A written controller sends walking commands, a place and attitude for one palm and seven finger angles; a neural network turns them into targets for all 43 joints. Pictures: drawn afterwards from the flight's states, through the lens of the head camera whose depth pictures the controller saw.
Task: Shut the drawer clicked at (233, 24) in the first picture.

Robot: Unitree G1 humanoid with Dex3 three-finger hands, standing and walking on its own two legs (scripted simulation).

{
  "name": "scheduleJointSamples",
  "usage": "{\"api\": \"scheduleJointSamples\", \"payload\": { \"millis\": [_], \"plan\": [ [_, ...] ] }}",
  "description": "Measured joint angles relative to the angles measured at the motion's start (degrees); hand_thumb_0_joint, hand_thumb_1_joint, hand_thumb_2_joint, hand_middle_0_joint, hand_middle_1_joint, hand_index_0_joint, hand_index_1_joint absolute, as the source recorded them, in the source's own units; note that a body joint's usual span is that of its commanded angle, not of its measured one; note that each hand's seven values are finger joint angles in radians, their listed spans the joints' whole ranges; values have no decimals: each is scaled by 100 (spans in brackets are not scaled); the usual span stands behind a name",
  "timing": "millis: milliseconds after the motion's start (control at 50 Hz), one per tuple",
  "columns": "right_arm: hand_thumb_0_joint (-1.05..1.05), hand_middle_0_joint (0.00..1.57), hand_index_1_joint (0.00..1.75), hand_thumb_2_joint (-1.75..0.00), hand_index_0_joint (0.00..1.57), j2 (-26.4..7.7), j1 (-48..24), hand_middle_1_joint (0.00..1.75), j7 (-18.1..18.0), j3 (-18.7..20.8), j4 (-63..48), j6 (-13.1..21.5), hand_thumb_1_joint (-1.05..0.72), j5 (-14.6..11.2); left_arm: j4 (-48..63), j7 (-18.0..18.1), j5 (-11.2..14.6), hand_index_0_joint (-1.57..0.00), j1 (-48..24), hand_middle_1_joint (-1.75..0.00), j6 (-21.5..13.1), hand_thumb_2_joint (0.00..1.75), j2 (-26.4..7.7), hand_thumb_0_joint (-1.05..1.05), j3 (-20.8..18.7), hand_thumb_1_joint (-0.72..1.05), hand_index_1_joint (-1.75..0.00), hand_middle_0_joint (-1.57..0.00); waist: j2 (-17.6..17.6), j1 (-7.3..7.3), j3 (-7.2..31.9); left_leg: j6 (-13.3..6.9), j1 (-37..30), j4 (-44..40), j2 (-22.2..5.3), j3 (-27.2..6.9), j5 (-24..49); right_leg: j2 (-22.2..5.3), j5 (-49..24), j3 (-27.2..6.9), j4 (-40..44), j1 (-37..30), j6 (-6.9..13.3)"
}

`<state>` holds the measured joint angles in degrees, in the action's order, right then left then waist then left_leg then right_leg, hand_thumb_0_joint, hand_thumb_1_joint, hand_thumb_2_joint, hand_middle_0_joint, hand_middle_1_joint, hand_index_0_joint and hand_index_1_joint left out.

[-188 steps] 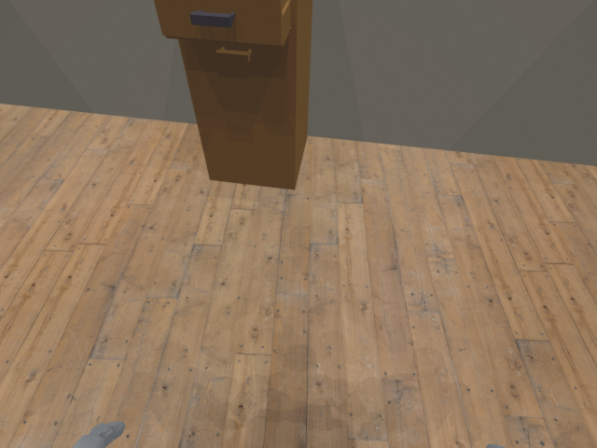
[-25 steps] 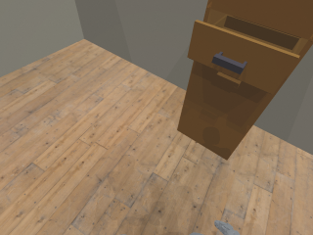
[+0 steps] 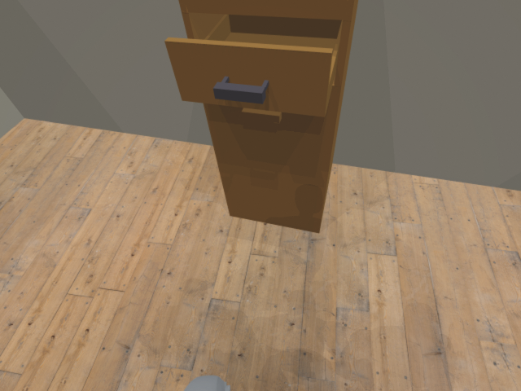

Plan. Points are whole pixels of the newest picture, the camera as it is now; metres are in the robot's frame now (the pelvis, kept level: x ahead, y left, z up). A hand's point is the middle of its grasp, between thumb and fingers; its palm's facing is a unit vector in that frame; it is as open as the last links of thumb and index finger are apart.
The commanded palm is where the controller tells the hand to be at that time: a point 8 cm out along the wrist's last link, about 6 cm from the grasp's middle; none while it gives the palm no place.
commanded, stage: turn to face it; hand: left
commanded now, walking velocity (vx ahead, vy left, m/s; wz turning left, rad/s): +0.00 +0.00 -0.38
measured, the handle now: (242, 87) +0.74 +0.08 +0.07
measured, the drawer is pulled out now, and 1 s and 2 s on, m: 0.15 0.15 0.15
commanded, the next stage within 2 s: take the last steps up to it in 0.30 s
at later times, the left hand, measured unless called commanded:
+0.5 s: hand out of the picture +0.09 +0.25 -0.17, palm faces -0.15 -0.97 -0.20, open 7.4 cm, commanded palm none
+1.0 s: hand out of the picture +0.10 +0.18 -0.16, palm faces -0.18 -0.96 -0.22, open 7.2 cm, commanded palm none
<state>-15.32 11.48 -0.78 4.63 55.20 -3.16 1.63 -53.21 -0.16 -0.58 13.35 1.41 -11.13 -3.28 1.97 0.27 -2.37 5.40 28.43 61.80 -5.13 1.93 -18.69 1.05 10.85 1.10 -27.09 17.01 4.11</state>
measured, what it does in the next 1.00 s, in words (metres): steps on the spot: left foot, then right foot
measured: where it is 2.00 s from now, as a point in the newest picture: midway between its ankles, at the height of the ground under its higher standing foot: (277, 386)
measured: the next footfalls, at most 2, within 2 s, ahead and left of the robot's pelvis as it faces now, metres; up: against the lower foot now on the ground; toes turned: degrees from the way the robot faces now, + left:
left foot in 0.30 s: +0.03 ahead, +0.16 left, +0.00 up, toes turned -5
right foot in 0.72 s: +0.01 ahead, -0.09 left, +0.00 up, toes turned -19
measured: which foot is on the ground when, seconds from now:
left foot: up 0.00-0.28, down 0.30-0.74, up 0.76-1.00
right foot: down 0.00-0.30, up 0.32-0.70, down 0.72-1.00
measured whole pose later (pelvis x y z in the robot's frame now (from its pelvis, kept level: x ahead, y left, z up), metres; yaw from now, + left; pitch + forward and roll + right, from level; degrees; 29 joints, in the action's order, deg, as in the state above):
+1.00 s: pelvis +0.07 +0.00 +0.00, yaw -13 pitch -1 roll +0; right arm -11.8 16.1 0.8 3.8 61.9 -0.2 1.8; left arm -63.2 0.6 -0.8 19.7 -3.4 -8.6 -1.9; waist 2.3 1.3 -1.3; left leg 2.4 31.5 55.1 -6.9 5.0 -13.1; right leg -0.4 17.1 6.6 -18.0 -0.2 1.4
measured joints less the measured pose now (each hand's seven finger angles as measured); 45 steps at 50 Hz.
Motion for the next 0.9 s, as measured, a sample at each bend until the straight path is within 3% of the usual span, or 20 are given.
{"api": "scheduleJointSamples", "payload": {
  "millis": [160,220,280,300,360,440,500,580,660,720,740,800,840,900],
  "plan": [
    [1,20,30,-90,20,124,-54,30,-58,-112,31,-1,-91,-48,-34,-32,-38,-20,-156,-30,25,90,63,1,18,91,-30,-20,-89,-89,19,-54,-588,-1197,186,-89,-443,203,-191,-346,163,38,-54],
    [1,20,30,-90,20,229,-103,30,-66,-168,-23,56,-91,-81,-60,-28,-53,-20,-200,-30,76,90,19,1,-4,91,-30,-20,-175,-120,19,-155,-867,-1797,299,-56,-520,247,-243,-480,149,105,-130],
    [1,20,30,-90,20,327,-80,30,-84,-233,-91,181,-91,-108,-93,-16,-25,-20,-207,-30,141,90,-54,1,-36,91,-30,-20,-247,-102,50,-278,-1373,-2931,371,7,-54,315,-225,-598,-11,236,-256],
    [1,20,30,-90,20,363,-50,30,-95,-249,-104,235,-91,-96,-100,-16,0,-20,-202,-30,168,90,-88,1,-52,91,-30,-20,-280,-68,74,-416,-1475,-3206,382,20,61,327,-100,-615,-197,341,-292],
    [0,20,30,-90,20,496,63,30,-101,-334,-128,232,-91,-37,-170,-35,-16,-20,-209,-30,256,90,-184,1,-115,91,-30,-20,-406,-20,75,-652,-1534,-3250,401,175,172,274,1052,-524,-1526,790,-443],
    [1,20,30,-90,20,603,214,30,-134,-405,-34,235,-90,-1,-208,-84,-60,-20,-174,-30,246,90,-272,1,-166,91,-30,-20,-433,-31,64,-699,-1752,-3614,355,340,347,81,1075,-386,-3067,1119,-590],
    [1,20,30,-90,20,642,313,30,-130,-414,65,308,-90,11,-293,-97,-61,-20,-106,-30,218,90,-279,1,-141,91,-30,-19,-414,-32,83,-704,-1869,-3771,326,480,386,-117,1053,-272,-3118,967,-643],
    [1,21,30,-90,20,648,517,30,-101,-373,190,441,-90,46,-453,-140,-75,-20,-76,-30,219,90,-198,1,-63,91,-30,-19,-304,97,120,-680,-1989,-3870,263,611,361,-314,1258,-39,-2408,549,-623],
    [0,21,30,-90,20,588,774,30,-69,-320,397,475,-90,70,-531,-177,-65,-20,-198,-30,145,90,-57,1,14,91,-30,-19,-166,259,112,-580,-2055,-3819,177,688,261,-361,1430,179,-1427,115,-528],
    [0,21,30,-90,20,521,1030,30,-49,-283,616,444,-90,46,-524,-188,-45,-20,-295,-30,-21,90,53,1,57,91,-30,-19,-103,306,138,-448,-2013,-3491,124,706,25,-319,905,334,-307,-394,-415],
    [0,20,30,-90,20,478,1108,30,-39,-270,704,429,-90,14,-542,-168,-47,-20,-337,-30,-106,90,119,1,68,91,-30,-19,-11,302,124,-427,-1941,-3214,45,661,-139,-261,614,391,-168,-490,-359],
    [1,20,30,-90,20,398,1225,30,13,-242,966,257,-91,7,-552,-98,-21,-20,-273,-30,-315,90,309,1,135,91,-30,-19,138,255,184,-451,-1328,-1594,23,372,-850,-193,733,558,-199,-702,-248],
    [1,20,30,-90,20,394,1186,30,53,-208,1039,207,-91,23,-533,26,34,-20,-109,-30,-433,90,316,-1,40,94,-30,-20,89,151,238,-451,-872,-767,35,316,-650,-190,745,560,48,-936,-223],
    [1,20,30,-90,20,375,964,30,91,-140,959,235,-91,41,-650,82,3,-20,154,-30,-482,90,222,-1,40,95,-30,-20,42,114,218,-376,-290,-331,-53,301,-126,-173,630,553,475,-1285,-225]
  ]
}}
